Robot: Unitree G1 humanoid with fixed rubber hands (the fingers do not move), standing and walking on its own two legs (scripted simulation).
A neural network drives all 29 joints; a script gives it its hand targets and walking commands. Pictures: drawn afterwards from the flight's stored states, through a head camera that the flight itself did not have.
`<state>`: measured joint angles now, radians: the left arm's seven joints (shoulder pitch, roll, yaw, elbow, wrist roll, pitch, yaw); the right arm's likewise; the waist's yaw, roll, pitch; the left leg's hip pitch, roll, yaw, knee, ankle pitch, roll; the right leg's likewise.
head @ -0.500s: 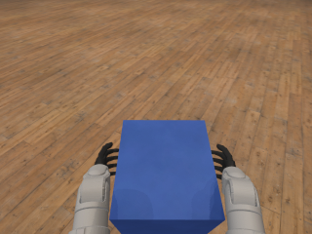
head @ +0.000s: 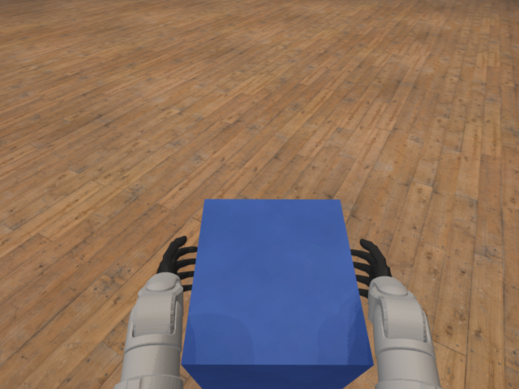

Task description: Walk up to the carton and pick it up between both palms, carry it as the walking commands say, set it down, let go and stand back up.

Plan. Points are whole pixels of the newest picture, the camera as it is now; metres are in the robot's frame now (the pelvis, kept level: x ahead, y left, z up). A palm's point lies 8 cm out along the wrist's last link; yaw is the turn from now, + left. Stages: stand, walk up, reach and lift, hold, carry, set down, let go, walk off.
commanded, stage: hold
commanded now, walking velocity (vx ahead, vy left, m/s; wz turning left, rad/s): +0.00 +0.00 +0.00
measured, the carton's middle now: (272, 294) +0.31 +0.00 -0.03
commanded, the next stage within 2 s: carry in 0.28 s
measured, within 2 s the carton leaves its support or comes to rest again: neither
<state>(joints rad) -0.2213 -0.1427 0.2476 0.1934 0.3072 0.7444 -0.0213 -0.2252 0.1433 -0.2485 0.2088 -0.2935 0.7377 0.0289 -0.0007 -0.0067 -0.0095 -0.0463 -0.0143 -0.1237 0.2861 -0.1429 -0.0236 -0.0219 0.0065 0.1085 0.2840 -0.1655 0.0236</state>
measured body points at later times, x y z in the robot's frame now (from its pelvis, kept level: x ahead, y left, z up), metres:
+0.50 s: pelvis -0.01 -0.03 -0.03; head -0.02 -0.04 +0.42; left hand +0.30 +0.12 +0.05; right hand +0.28 -0.21 +0.04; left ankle +0.02 +0.13 -0.75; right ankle +0.00 -0.13 -0.75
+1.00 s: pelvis -0.05 -0.11 -0.02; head -0.06 -0.10 +0.43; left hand +0.24 -0.02 +0.07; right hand +0.14 -0.33 +0.07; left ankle +0.00 +0.05 -0.75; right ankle -0.06 -0.26 -0.72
